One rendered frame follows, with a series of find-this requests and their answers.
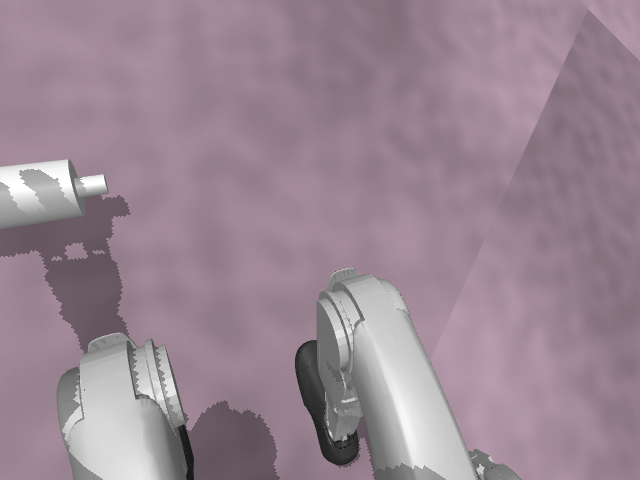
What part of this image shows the bottle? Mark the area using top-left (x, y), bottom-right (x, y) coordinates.
top-left (0, 159), bottom-right (109, 230)

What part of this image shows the right robot hand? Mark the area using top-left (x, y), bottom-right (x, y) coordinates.
top-left (468, 449), bottom-right (521, 480)

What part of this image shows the right robot foot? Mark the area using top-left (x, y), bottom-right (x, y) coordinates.
top-left (295, 340), bottom-right (359, 465)

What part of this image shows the left robot foot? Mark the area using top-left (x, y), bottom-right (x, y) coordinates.
top-left (178, 425), bottom-right (194, 480)

